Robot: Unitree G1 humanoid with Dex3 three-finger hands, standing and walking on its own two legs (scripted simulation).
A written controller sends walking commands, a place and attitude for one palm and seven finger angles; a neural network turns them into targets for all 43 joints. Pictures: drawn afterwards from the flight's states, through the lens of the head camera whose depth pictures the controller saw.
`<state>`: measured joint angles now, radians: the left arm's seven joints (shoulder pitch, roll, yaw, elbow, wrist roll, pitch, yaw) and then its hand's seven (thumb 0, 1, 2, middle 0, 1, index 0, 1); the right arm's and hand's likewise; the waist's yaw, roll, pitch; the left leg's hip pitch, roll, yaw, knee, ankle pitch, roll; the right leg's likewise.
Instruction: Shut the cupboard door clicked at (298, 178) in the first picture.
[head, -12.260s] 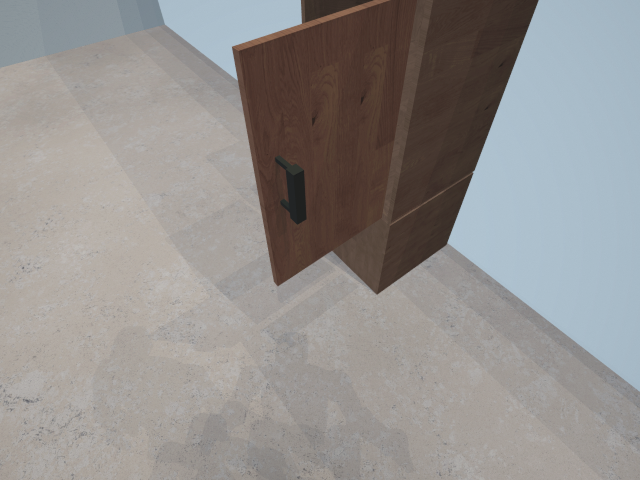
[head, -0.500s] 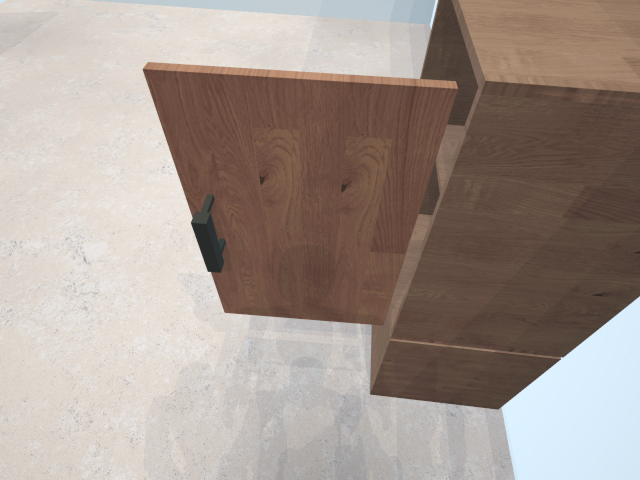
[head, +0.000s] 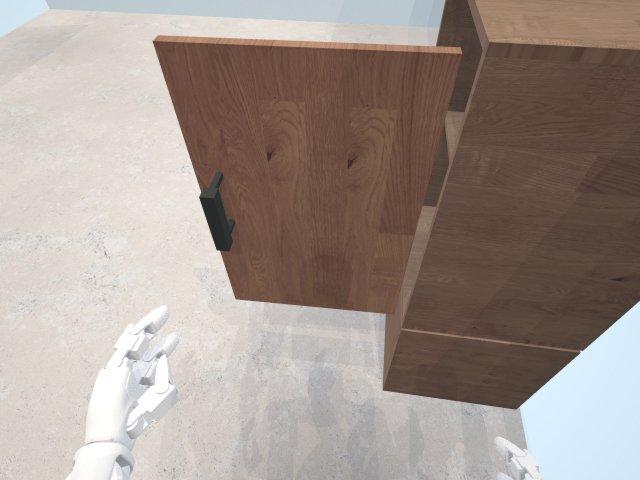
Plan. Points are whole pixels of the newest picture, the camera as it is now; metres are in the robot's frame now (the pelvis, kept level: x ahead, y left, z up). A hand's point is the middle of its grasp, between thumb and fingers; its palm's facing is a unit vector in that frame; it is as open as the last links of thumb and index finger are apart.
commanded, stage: raise the hand and make a fist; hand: left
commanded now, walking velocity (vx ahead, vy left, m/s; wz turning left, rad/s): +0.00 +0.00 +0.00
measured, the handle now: (221, 212) +0.53 +0.18 +0.02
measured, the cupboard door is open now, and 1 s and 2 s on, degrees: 92 92 92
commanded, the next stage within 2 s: bring the fist close to the handle in 1.70 s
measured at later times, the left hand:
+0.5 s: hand (172, 451) +0.17 +0.18 -0.02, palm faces -0.15 -0.99 -0.01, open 4.7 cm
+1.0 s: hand (141, 442) +0.18 +0.21 +0.00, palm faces -0.08 -1.00 -0.04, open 3.1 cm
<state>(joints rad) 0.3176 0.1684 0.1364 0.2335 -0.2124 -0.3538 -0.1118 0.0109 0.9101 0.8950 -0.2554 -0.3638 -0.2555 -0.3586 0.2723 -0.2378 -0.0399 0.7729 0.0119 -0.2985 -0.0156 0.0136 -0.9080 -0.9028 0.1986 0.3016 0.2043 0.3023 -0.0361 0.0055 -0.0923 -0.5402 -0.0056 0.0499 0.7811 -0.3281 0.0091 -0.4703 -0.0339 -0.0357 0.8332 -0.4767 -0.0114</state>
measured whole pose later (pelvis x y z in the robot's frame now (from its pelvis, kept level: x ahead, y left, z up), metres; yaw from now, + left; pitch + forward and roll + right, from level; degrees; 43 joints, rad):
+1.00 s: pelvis -0.04 +0.03 -0.05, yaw +0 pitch +13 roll -4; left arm 0.41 0.26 0.12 -0.09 -0.26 -0.32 -0.28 0.02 0.90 0.90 -1.15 -1.33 -1.15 -1.33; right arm 0.22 -0.23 0.02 0.47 0.02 -0.21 -0.04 0.02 -0.91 -0.90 0.20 0.30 0.21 0.30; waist 0.01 0.04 -0.14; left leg -0.93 0.02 -0.01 1.16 -0.46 0.04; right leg -0.80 0.00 -0.07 1.11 -0.54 0.01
